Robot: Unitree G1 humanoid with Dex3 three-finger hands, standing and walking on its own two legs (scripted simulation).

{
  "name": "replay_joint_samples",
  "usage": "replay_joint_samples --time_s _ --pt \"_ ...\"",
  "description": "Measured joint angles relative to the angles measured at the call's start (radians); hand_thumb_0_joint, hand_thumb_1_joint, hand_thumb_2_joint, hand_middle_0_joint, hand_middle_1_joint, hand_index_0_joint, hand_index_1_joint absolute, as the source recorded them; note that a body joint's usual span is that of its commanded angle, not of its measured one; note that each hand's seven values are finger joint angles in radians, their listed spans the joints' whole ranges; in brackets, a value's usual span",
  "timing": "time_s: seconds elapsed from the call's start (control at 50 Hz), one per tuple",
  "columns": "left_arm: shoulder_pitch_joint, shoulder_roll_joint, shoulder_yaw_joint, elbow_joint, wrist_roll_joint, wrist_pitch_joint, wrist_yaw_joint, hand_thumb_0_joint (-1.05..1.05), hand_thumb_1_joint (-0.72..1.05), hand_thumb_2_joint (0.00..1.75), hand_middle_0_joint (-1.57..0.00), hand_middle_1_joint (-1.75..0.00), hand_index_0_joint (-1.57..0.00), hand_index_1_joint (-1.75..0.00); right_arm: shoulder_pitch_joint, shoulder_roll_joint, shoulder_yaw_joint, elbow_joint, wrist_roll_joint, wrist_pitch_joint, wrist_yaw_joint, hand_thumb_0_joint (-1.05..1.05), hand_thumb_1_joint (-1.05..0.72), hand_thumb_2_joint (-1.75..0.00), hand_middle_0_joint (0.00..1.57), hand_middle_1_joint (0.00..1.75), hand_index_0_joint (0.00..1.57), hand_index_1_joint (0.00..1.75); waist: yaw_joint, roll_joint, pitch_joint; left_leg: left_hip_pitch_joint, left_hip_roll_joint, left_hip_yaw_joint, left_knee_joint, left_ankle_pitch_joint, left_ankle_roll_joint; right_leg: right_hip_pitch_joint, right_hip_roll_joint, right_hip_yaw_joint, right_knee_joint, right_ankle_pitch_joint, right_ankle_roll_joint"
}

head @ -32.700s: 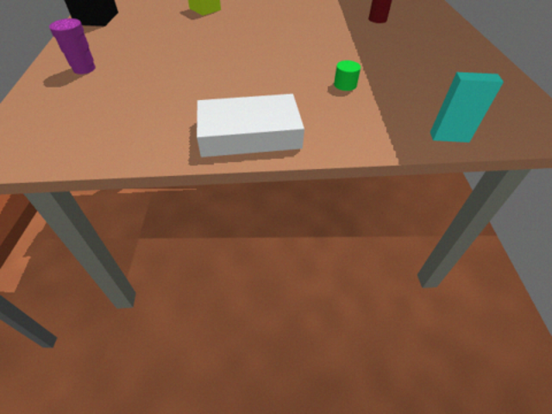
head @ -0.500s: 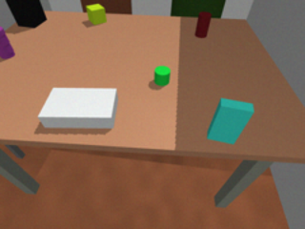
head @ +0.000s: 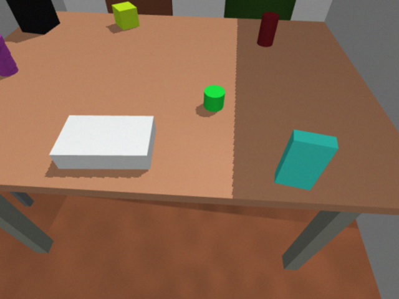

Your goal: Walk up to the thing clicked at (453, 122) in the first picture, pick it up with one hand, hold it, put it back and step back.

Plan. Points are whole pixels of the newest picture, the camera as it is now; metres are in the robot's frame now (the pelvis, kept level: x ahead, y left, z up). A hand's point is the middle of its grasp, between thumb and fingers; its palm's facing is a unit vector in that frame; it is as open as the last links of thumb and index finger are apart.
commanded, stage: stand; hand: right
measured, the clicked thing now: (302, 162) +0.39 -0.21 +0.05
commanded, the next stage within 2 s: none
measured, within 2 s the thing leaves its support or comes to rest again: neither
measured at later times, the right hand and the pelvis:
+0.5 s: hand out of the picture +0.07 -0.25 -0.16, palm faces -0.03 +0.94 -0.34, open 8.0 cm; pelvis +0.00 +0.00 +0.00, yaw +0 degrees
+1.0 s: hand out of the picture +0.07 -0.26 -0.16, palm faces -0.03 +0.94 -0.34, open 7.4 cm; pelvis +0.00 +0.00 +0.00, yaw -1 degrees
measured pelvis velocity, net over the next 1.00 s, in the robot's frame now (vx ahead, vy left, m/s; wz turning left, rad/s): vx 0.00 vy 0.00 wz -0.01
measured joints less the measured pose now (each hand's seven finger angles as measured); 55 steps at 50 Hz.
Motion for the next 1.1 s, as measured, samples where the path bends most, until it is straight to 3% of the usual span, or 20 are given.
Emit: replay_joint_samples --time_s 0.14,0.32,0.42,0.52,0.7,1.1 --pt "-0.005 -0.002 0.000 -0.005 0.000 0.000 0.000 0.00 0.90 0.90 -0.20 -0.30 -0.20 -0.30 -0.005 0.000 0.000 -0.001 0.001 -0.001 -0.001 -0.01 0.30 -0.27 0.14 0.18 0.14 0.18 0.000 0.000 -0.004 0.006 -0.002 0.001 -0.004 0.001 0.001 0.004 -0.002 0.001 0.001 -0.002 0.001" --pt "-0.003 -0.003 0.001 -0.009 0.000 -0.001 0.000 0.00 0.90 0.90 -0.20 -0.30 -0.20 -0.30 -0.004 0.003 -0.003 -0.004 0.001 0.000 0.001 -0.01 -0.28 -0.72 0.19 0.27 0.19 0.28 -0.001 0.002 -0.008 0.008 -0.001 0.002 -0.006 0.004 0.000 0.004 -0.001 0.002 0.002 0.000 0.000" --pt "0.002 -0.004 0.003 -0.009 0.000 -0.001 -0.002 0.00 0.90 0.90 -0.20 -0.30 -0.20 -0.30 0.000 0.004 -0.005 -0.003 0.001 0.001 0.003 0.00 -0.61 -0.83 0.20 0.29 0.20 0.29 -0.002 0.003 -0.006 0.007 0.000 0.003 -0.007 0.005 -0.001 0.001 0.000 0.003 0.003 0.001 -0.002" --pt "0.007 -0.004 0.004 -0.008 0.000 -0.001 -0.003 0.00 0.90 0.90 -0.20 -0.30 -0.20 -0.30 0.006 0.004 -0.005 -0.001 0.001 0.001 0.003 0.00 -0.79 -0.88 0.20 0.29 0.20 0.30 -0.003 0.003 -0.002 0.006 0.001 0.004 -0.009 0.006 -0.002 -0.001 0.001 0.004 0.004 0.001 -0.003" --pt "0.010 -0.005 0.004 -0.009 0.000 0.000 -0.002 0.00 0.90 0.90 -0.20 -0.30 -0.20 -0.30 0.007 0.002 -0.006 0.006 0.002 0.003 0.004 0.00 -0.89 -0.90 0.20 0.30 0.20 0.30 -0.003 0.006 0.002 0.006 0.003 0.005 -0.009 0.006 -0.003 -0.004 0.003 0.005 0.006 -0.001 -0.004" --pt "0.000 -0.006 0.004 -0.017 -0.001 -0.004 -0.001 0.00 0.90 0.90 -0.20 -0.30 -0.20 -0.30 -0.002 0.003 -0.006 -0.003 0.003 0.001 0.005 0.00 -0.91 -0.90 0.20 0.30 0.20 0.30 -0.003 0.008 -0.002 0.010 0.008 0.008 -0.011 0.003 -0.006 -0.001 0.007 0.008 0.005 -0.002 -0.007"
